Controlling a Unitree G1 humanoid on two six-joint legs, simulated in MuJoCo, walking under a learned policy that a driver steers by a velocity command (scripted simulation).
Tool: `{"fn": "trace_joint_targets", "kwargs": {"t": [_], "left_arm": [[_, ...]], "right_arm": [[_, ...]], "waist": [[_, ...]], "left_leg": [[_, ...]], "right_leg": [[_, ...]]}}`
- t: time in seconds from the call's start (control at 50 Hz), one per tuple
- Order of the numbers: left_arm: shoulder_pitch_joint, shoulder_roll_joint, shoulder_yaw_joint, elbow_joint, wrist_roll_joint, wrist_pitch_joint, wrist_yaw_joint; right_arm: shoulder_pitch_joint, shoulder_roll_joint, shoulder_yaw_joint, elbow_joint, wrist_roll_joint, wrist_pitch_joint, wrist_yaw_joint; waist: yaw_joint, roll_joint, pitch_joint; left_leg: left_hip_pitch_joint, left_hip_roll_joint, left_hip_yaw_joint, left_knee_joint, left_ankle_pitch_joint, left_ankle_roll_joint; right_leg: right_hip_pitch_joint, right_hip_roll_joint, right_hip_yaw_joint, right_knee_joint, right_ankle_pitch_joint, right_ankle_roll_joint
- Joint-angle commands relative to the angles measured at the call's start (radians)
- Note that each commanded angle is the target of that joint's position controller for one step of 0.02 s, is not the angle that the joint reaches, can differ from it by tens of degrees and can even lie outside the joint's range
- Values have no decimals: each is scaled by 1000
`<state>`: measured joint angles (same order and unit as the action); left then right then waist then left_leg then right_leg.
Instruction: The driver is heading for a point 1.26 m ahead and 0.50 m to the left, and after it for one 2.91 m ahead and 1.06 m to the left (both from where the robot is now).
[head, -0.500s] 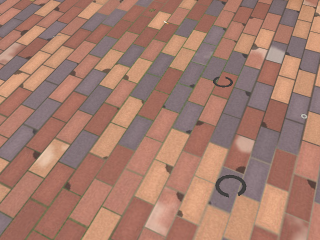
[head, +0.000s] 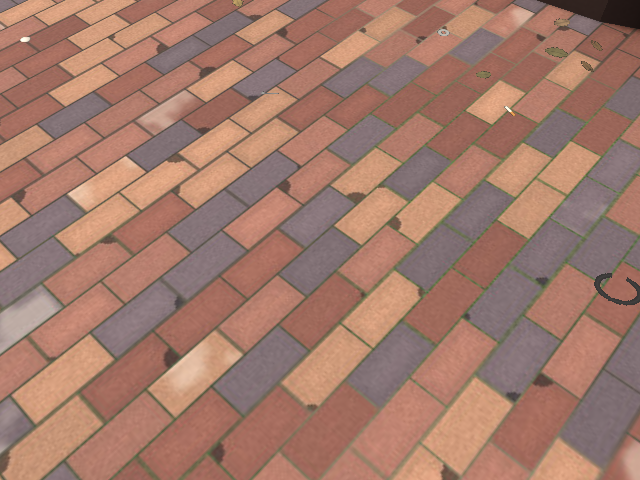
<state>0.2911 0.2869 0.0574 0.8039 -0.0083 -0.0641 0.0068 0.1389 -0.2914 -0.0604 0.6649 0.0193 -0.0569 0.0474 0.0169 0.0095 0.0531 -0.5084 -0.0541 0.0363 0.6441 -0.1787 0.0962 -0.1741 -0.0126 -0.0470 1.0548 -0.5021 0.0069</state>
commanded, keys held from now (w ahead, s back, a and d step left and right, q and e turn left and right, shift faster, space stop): w+q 1.00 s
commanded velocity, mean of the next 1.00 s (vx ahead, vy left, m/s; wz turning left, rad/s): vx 0.50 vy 0.00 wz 0.58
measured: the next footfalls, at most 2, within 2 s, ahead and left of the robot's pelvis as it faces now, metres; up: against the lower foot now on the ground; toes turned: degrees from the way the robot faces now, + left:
right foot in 0.42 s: +0.43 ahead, -0.10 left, +0.00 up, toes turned +19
left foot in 0.94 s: +0.57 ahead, +0.26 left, +0.00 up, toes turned +36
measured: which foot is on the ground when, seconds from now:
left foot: down 0.00-0.42, up 0.44-0.92, down 0.94-1.00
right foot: up 0.00-0.40, down 0.42-0.94, up 0.96-1.00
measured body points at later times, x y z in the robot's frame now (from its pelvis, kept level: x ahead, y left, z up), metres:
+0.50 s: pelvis +0.29 -0.03 +0.01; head +0.31 -0.02 +0.46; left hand +0.40 +0.28 -0.06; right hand +0.44 -0.28 -0.10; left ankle +0.13 +0.06 -0.64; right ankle +0.39 -0.11 -0.72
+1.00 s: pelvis +0.51 +0.12 +0.00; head +0.54 +0.15 +0.45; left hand +0.37 +0.39 -0.12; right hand +0.83 +0.03 -0.07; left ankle +0.54 +0.23 -0.72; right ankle +0.43 -0.10 -0.64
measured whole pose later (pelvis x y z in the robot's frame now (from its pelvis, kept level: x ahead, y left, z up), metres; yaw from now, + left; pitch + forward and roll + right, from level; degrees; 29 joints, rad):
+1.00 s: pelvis +0.51 +0.12 +0.00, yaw +36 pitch +2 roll -1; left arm 0.30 0.32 0.06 0.83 -0.02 -0.07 0.00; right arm 0.11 -0.30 -0.07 0.58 0.02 -0.03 0.04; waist 0.05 0.00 0.07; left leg -0.50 -0.04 0.03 0.65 -0.19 0.10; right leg -0.17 -0.06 -0.06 1.04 -0.51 0.03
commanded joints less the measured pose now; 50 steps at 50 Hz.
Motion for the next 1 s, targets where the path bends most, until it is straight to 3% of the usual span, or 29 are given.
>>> {"fn": "trace_joint_targets", "kwargs": {"t": [0.02,0.04,0.06,0.1,0.14,0.22,0.3,0.36,0.38,0.4,0.42,0.44,0.46,0.48,0.5,0.52,0.54,0.58,0.62,0.7,0.76,0.84,0.88,0.9,0.92,0.94,0.96,0.98,1.0], "left_arm": [[-106,124,9,-161,-25,-82,-19],[-119,125,14,-157,1,-84,-11],[-99,134,22,-156,12,-74,-9],[-65,120,22,-149,22,-49,-7],[-86,93,14,-155,27,-33,-2],[-242,53,-5,-187,23,-34,-5],[-331,79,2,-211,3,-50,-22],[-296,119,22,-207,-1,-65,-29],[-237,128,31,-191,-2,-70,-27],[-146,153,46,-172,7,-75,-21],[-2,205,61,-161,23,-77,-11],[84,282,80,-124,33,-63,-15],[70,194,64,-134,7,-58,-20],[32,133,47,-144,5,-52,-15],[-14,116,38,-148,14,-44,-13],[-42,94,30,-140,16,-40,-12],[-53,82,24,-133,22,-41,-9],[-56,78,25,-116,16,-47,-9],[-48,105,34,-95,13,-53,-9],[-47,140,43,-64,14,-45,-5],[-21,160,45,-40,7,-35,-1],[20,195,55,-9,-12,-15,-1],[14,225,64,-7,-21,-3,4],[10,241,69,-8,-25,4,8],[-5,239,68,-13,-30,10,12],[6,204,53,-25,-12,7,17],[108,49,1,-88,36,-15,0],[18,119,6,-101,5,-53,-14],[-92,174,22,-134,-34,-71,-20]], "right_arm": [[232,-168,-54,-23,-3,-13,-15],[165,-141,-45,-37,-2,-12,-16],[127,-118,-36,-54,-14,-13,-21],[99,-119,-35,-63,-13,-14,-27],[114,-142,-41,-52,-10,-15,-39],[160,-162,-47,-29,2,-1,-59],[218,-166,-49,-4,9,12,-63],[209,-159,-51,-3,6,20,-67],[191,-148,-48,-9,5,22,-67],[183,-116,-37,-17,1,21,-65],[188,-55,-15,-35,-12,17,-61],[328,-4,3,-64,14,8,-60],[325,-108,-13,-38,23,8,-64],[217,-163,-30,-46,16,13,-64],[162,-156,-32,-57,4,18,-65],[126,-144,-34,-70,-5,18,-61],[128,-126,-35,-75,1,20,-53],[137,-86,-29,-78,11,30,-46],[104,-65,-22,-95,6,37,-45],[37,-52,-15,-109,3,33,-32],[-62,-33,-5,-130,4,22,-13],[-141,-41,-7,-169,8,22,10],[-107,-72,-24,-174,1,27,14],[-37,-101,-40,-161,-2,32,12],[113,-142,-66,-122,0,36,5],[291,-208,-100,-76,4,45,-14],[263,-333,-114,-81,14,38,-25],[304,-258,-90,-113,7,22,-20],[273,-202,-71,-96,-4,7,-15]], "waist": [[-111,18,-221],[-69,-26,-147],[-31,0,-129],[1,22,-108],[1,23,-85],[-58,63,-64],[-94,85,-66],[-61,119,-68],[-24,129,-81],[22,119,-138],[81,15,-270],[20,-324,-378],[42,-249,-316],[71,-152,-192],[58,-88,-125],[44,-81,-72],[22,-108,-56],[9,-130,-47],[7,-108,-31],[21,-81,-26],[57,-71,0],[67,-73,30],[27,-101,-8],[-20,-113,-56],[-108,-94,-132],[-188,-25,-221],[-58,275,-303],[-133,177,-462],[-148,113,-310]], "left_leg": [[698,316,-614,-333,-27,237],[555,278,-524,-346,89,216],[458,252,-469,-367,184,211],[359,222,-414,-400,268,217],[282,196,-349,-412,330,211],[226,122,-278,-391,225,142],[287,151,-368,-334,109,116],[360,184,-464,-249,89,93],[355,172,-470,-206,107,78],[324,127,-439,-101,143,47],[213,65,-355,166,22,9],[-140,-69,-221,480,-407,-57],[-273,17,-234,621,-394,-73],[-302,50,-217,659,-298,-81],[-274,82,-185,647,-226,-87],[-258,108,-182,606,-178,-91],[-215,133,-176,579,-148,-90],[-189,149,-148,539,-129,-94],[-218,160,-140,479,-93,-105],[-231,167,-119,297,80,-114],[-184,152,-66,134,194,-98],[-155,128,-11,15,133,-55],[-57,72,41,-9,31,-14],[43,32,67,-19,-12,12],[250,-10,79,-81,39,48],[562,33,-37,-99,66,94],[906,315,-596,-154,-47,277],[956,392,-882,-320,-226,335],[859,360,-738,-348,-165,273]], "right_leg": [[-623,-29,157,272,86,-32],[-575,-59,145,181,127,-25],[-500,-81,150,137,159,-17],[-448,-87,133,63,182,15],[-437,-79,108,-37,238,49],[-370,-25,92,-354,507,74],[-315,16,115,-513,562,62],[-261,19,136,-567,456,21],[-184,21,122,-602,448,-1],[-31,-7,128,-622,447,-35],[217,-173,285,-611,381,-100],[516,-391,749,-698,165,-268],[486,-411,849,-748,-63,-264],[374,-364,688,-760,-41,-219],[260,-320,553,-770,92,-190],[175,-281,458,-791,205,-182],[118,-252,379,-813,276,-170],[74,-231,281,-854,349,-177],[66,-244,218,-884,425,-197],[107,-239,79,-895,553,-190],[125,-227,-12,-892,577,-164],[219,-263,-70,-854,675,-140],[259,-267,-111,-742,987,-120],[263,-261,-131,-624,1146,-109],[202,-234,-161,-432,1190,-84],[-21,-198,-162,-152,968,-45],[-492,-8,-109,222,-17,17],[-602,30,129,351,-95,10],[-677,-18,142,338,9,-8]]}}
